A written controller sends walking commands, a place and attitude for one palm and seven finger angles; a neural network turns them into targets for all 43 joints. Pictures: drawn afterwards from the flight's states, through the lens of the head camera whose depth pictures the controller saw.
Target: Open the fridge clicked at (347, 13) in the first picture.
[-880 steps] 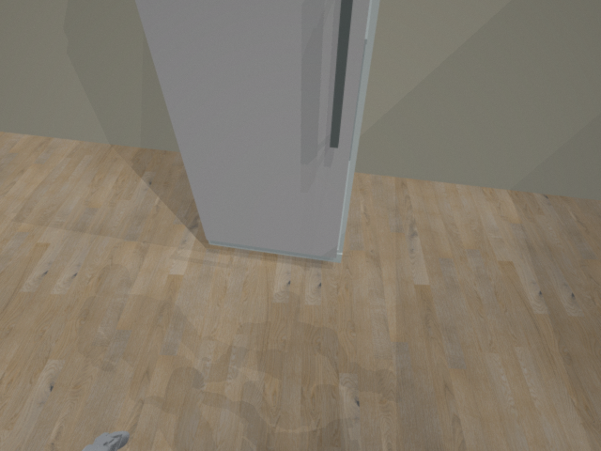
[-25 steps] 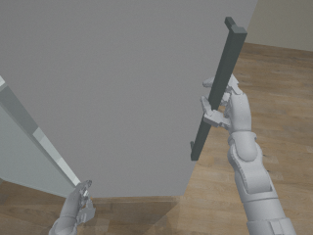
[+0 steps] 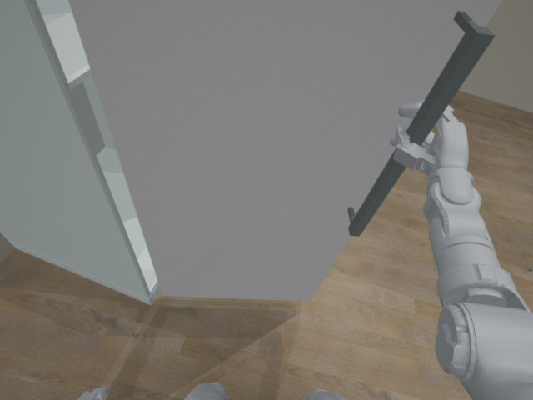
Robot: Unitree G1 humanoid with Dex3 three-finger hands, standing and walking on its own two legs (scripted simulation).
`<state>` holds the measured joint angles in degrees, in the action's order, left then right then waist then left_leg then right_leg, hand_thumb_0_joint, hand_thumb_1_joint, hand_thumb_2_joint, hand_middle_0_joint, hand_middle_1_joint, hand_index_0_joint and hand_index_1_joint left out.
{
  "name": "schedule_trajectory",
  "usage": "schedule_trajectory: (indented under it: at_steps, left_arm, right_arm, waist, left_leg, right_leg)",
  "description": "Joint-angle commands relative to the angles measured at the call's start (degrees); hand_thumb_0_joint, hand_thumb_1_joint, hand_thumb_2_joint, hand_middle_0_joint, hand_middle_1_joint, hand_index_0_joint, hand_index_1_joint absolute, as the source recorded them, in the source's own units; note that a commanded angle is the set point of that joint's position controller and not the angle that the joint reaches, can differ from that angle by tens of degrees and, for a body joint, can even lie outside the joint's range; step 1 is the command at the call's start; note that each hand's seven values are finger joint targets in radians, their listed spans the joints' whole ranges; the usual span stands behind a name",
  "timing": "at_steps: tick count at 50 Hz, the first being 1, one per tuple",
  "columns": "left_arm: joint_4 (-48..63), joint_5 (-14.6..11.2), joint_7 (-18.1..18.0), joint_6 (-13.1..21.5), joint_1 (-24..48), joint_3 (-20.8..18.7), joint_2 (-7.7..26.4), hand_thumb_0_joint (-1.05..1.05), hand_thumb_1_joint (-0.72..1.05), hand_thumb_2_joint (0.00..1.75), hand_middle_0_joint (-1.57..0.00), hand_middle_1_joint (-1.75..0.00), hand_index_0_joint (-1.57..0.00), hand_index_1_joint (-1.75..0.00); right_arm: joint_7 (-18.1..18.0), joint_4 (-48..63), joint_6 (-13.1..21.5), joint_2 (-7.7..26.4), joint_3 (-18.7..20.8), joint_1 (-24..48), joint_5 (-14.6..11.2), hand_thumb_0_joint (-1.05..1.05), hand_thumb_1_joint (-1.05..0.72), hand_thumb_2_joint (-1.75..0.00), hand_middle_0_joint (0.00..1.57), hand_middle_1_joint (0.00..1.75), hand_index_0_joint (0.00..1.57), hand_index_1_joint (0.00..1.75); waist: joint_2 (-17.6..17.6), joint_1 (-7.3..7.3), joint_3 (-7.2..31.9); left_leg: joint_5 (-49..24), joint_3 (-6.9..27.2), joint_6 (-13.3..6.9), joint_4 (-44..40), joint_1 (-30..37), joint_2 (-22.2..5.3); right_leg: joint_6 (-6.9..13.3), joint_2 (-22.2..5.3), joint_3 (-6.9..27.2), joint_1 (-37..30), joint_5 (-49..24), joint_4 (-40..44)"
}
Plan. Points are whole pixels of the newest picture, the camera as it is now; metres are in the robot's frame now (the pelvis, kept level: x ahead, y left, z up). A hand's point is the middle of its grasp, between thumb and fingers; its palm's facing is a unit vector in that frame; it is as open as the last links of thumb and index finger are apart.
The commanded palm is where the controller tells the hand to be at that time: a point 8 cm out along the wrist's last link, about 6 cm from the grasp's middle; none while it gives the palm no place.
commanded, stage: stop walking and hold the door back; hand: right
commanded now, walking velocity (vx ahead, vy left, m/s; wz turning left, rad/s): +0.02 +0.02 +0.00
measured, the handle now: (394, 153) +0.51 -0.13 +0.11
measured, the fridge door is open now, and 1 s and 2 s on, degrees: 70 68 67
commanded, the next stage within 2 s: loosen the grip on the handle in 0.38 s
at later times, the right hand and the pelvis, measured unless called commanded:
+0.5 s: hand (405, 149) +0.46 -0.12 +0.16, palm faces -0.05 +0.98 -0.18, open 5.9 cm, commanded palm +0.44 -0.17 +0.15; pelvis +0.01 -0.04 -0.01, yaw +2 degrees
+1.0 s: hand (395, 156) +0.49 -0.13 +0.12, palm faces -0.03 +0.99 -0.17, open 13.8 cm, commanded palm +0.46 -0.18 +0.14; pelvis +0.00 -0.05 -0.02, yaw +4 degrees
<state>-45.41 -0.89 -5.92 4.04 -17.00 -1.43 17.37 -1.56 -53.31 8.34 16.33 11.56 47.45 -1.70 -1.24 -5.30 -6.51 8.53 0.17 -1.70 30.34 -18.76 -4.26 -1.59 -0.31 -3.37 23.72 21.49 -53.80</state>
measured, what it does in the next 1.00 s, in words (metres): steps on the spot: right foot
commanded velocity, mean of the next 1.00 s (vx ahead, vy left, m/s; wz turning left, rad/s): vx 0.00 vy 0.00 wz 0.00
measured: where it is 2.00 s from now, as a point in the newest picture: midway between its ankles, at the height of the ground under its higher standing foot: outside the picture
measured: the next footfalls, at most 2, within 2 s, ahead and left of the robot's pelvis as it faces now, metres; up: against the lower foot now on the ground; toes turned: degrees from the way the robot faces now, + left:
right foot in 0.16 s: +0.07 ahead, -0.17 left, +0.00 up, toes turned -1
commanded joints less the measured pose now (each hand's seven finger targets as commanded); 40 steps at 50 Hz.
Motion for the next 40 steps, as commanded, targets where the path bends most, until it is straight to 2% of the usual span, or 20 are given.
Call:
schedule_trajectory:
  at_steps: [1,5,6,8,10,11,13,14,16,18,22,23,24,25,26,27,29,32,36,40]
  left_arm:
    - [9.47,0.46,-0.05,4.52,3.98,-0.16,3.07,0.0,0.9,0.9,-0.2,-0.3,-0.2,-0.3]
    - [10.37,0.27,0.28,4.45,3.36,-1.0,4.34,0.0,0.9,0.9,-0.2,-0.3,-0.2,-0.3]
    - [11.03,0.4,0.41,4.21,3.31,-1.06,4.95,0.0,0.9,0.9,-0.2,-0.3,-0.2,-0.3]
    - [12.99,-0.18,0.89,3.83,4.46,-1.13,6.2,0.0,0.9,0.9,-0.2,-0.3,-0.2,-0.3]
    - [13.54,-0.66,0.97,3.64,6.71,0.29,2.89,0.0,0.9,0.9,-0.2,-0.3,-0.2,-0.3]
    - [12.07,-0.41,0.65,3.79,4.89,0.03,4.09,0.0,0.9,0.9,-0.2,-0.3,-0.2,-0.3]
    - [10.95,-0.52,0.62,3.47,3.15,-1.0,6.02,0.0,0.9,0.9,-0.2,-0.3,-0.2,-0.3]
    - [11.24,-0.69,0.55,3.2,3.02,-1.42,5.52,0.0,0.9,0.9,-0.2,-0.3,-0.2,-0.3]
    - [11.02,-0.88,0.63,2.82,2.62,-1.37,3.92,0.0,0.9,0.9,-0.2,-0.3,-0.2,-0.3]
    - [11.07,-0.71,0.33,2.89,4.24,-0.88,3.45,0.0,0.9,0.9,-0.2,-0.3,-0.2,-0.3]
    - [11.08,0.52,-0.65,2.55,5.89,0.84,2.45,0.0,0.9,0.9,-0.2,-0.3,-0.2,-0.3]
    - [11.43,0.48,-0.55,2.35,6.77,0.44,3.12,0.0,0.9,0.9,-0.2,-0.3,-0.2,-0.3]
    - [12.8,0.05,1.04,5.48,6.14,-3.69,1.74,0.0,0.9,0.9,-0.2,-0.3,-0.2,-0.3]
    - [6.17,2.16,3.92,7.09,4.69,-6.13,7.09,0.0,0.9,0.9,-0.2,-0.3,-0.2,-0.3]
    - [9.86,0.86,4.41,7.66,-3.44,-2.53,4.83,0.0,0.9,0.9,-0.2,-0.3,-0.2,-0.3]
    - [8.08,0.94,4.66,6.58,-3.98,-2.58,4.39,0.0,0.9,0.9,-0.2,-0.3,-0.2,-0.3]
    - [9.79,1.48,5.84,6.01,-0.46,-1.6,5.08,0.0,0.9,0.9,-0.2,-0.3,-0.2,-0.3]
    - [11.56,1.62,7.47,5.27,-1.71,-2.21,5.13,0.0,0.9,0.9,-0.2,-0.3,-0.2,-0.3]
    - [12.98,0.53,7.92,5.22,-2.8,-2.11,6.22,0.0,0.9,0.9,-0.2,-0.3,-0.2,-0.3]
    - [12.3,0.07,6.8,6.2,-3.84,-1.82,7.1,0.0,0.9,0.9,-0.2,-0.3,-0.2,-0.3]
  right_arm:
    - [-1.78,15.21,4.72,17.88,5.54,24.71,-0.59,0.0,-0.9,-0.9,0.45,1.4,0.45,1.4]
    - [-1.44,21.49,5.36,16.19,4.76,21.49,-1.08,0.0,-0.9,-0.9,0.45,1.4,0.45,1.4]
    - [-1.11,23.6,5.85,14.93,3.89,21.75,-1.05,0.0,-0.9,-0.9,0.45,1.4,0.45,1.4]
    - [-0.27,26.59,6.39,9.04,0.26,24.25,-1.99,0.0,-0.9,-0.9,0.45,1.4,0.45,1.4]
    - [0.48,27.8,6.33,6.59,-2.52,25.14,-2.33,0.0,-0.9,-0.9,0.45,1.4,0.45,1.4]
    - [-0.2,26.7,6.44,10.84,0.07,27.43,-1.26,0.0,-0.9,-0.9,0.45,1.4,0.45,1.4]
    - [-0.6,24.48,6.04,11.93,0.35,24.61,-0.19,0.0,-0.9,-0.9,0.45,1.4,0.45,1.4]
    - [-0.79,24.45,5.83,12.52,0.5,23.33,0.25,0.0,-0.9,-0.9,0.45,1.4,0.45,1.4]
    - [-0.94,21.23,4.27,11.39,-0.5,19.03,0.22,0.0,-0.9,-0.9,0.45,1.4,0.45,1.4]
    - [-1.2,23.55,3.76,13.52,1.74,20.55,-0.06,0.0,-0.9,-0.9,0.45,1.4,0.45,1.4]
    - [-1.64,26.9,4.66,9.9,0.41,18.48,-0.42,0.0,-0.9,-0.9,0.45,1.4,0.45,1.4]
    - [-1.62,27.83,5.12,9.34,-0.09,18.98,-0.71,0.0,-0.9,-0.9,0.45,1.4,0.45,1.4]
    - [-0.74,25.94,4.68,25.24,7.59,51.22,6.38,0.0,-0.9,-0.9,0.45,1.4,0.45,1.4]
    - [1.82,8.13,-0.17,31.15,15.02,53.46,6.27,0.0,-0.78,-0.84,0.45,1.4,0.45,1.4]
    - [3.25,3.78,-0.84,13.01,2.85,37.92,5.58,0.0,-0.66,-0.78,0.45,1.4,0.45,1.4]
    - [3.41,0.24,0.46,8.61,4.15,30.76,3.47,0.0,-0.54,-0.73,0.45,1.4,0.45,1.4]
    - [1.78,8.15,5.09,7.01,3.01,31.85,-0.13,0.0,-0.3,-0.61,0.45,1.4,0.45,1.4]
    - [-0.51,7.6,10.39,2.47,-2.49,29.22,3.17,0.0,0.07,-0.43,0.45,1.4,0.45,1.4]
    - [-2.2,6.25,11.1,1.46,-6.6,31.02,5.37,0.0,0.55,-0.2,0.42,1.37,0.42,1.37]
    - [-3.79,6.6,10.34,5.83,-4.19,35.11,4.18,0.0,0.55,-0.2,0.37,1.3,0.37,1.3]
  waist:
    - [16.13,5.37,20.34]
    - [9.54,4.31,21.59]
    - [5.57,4.52,21.97]
    - [-6.87,4.9,20.49]
    - [-14.73,5.1,18.78]
    - [-12.72,5.04,17.53]
    - [-4.86,5.67,20.75]
    - [1.71,5.01,23.64]
    - [11.18,5.1,23.65]
    - [14.46,6.28,22.68]
    - [10.96,4.85,25.56]
    - [7.68,5.31,25.75]
    - [19.82,6.94,22.8]
    - [3.28,2.22,37.26]
    - [11.88,1.19,40.8]
    - [7.71,0.8,34.66]
    - [-3.94,2.23,28.19]
    - [2.93,0.33,24.96]
    - [0.14,-1.1,22.81]
    - [1.78,-1.32,23.52]
  left_leg:
    - [19.98,8.4,-3.92,-15.03,10.38,-9.95]
    - [15.19,6.11,-2.1,-10.51,8.88,-6.84]
    - [14.47,4.81,-0.95,-6.61,7.82,-4.92]
    - [9.33,-1.94,2.38,6.16,1.0,3.95]
    - [13.96,-3.04,2.87,13.82,1.34,4.86]
    - [12.01,-2.79,2.73,11.8,1.29,4.06]
    - [-1.34,-2.41,2.03,-0.07,9.1,2.62]
    - [-14.78,3.8,0.14,-1.98,15.67,-2.28]
    - [-25.34,15.58,-5.19,-5.11,21.3,-12.36]
    - [-25.43,17.09,-6.98,-6.78,20.58,-14.86]
    - [-18.49,5.67,-2.25,-1.32,16.14,-7.99]
    - [-13.84,4.12,-0.29,0.04,13.16,-5.2]
    - [-18.82,6.79,2.34,-4.55,16.54,-0.88]
    - [-26.41,1.39,-2.04,3.05,16.86,2.01]
    - [-23.0,-1.65,-1.23,4.98,10.12,2.83]
    - [-16.67,-3.05,0.13,3.62,1.99,3.23]
    - [-7.71,-2.45,-0.5,1.79,-3.92,3.33]
    - [-2.64,-2.72,-0.48,2.04,-6.85,3.93]
    - [7.15,-1.85,-0.79,2.15,-10.59,3.59]
    - [10.47,-0.88,-0.64,1.07,-8.79,3.5]
  right_leg:
    - [0.62,0.4,-4.78,-4.87,0.69,12.54]
    - [1.3,0.79,-5.41,-16.63,-6.19,28.69]
    - [2.34,-1.74,-2.61,-18.27,-5.85,32.19]
    - [8.0,-13.78,11.15,-19.37,-8.65,35.86]
    - [11.7,-17.89,14.29,-12.7,-7.04,37.84]
    - [11.64,-17.81,12.75,-12.75,-15.6,34.04]
    - [6.91,-12.49,4.12,-14.76,-27.89,22.48]
    - [3.5,-8.26,-0.69,-11.65,-25.09,16.72]
    - [-0.05,-1.94,0.14,-1.57,-1.4,10.83]
    - [0.42,-1.85,4.42,0.5,7.04,6.28]
    - [0.76,-1.61,1.62,-12.47,-11.33,26.85]
    - [1.54,-4.34,2.78,-16.21,-18.58,29.27]
    - [3.2,-4.94,-2.16,-12.82,-20.53,22.44]
    - [2.65,0.18,-1.51,-5.27,-29.48,27.18]
    - [2.19,0.74,0.34,-9.85,-30.84,23.98]
    - [0.56,-0.66,2.49,-11.93,-30.33,24.58]
    - [-0.48,-1.35,3.17,-16.11,-26.69,24.1]
    - [1.14,-2.18,3.73,-11.1,-18.95,23.39]
    - [1.67,-1.91,5.49,-7.52,-0.58,25.65]
    - [2.23,-1.21,5.26,-4.05,6.1,26.03]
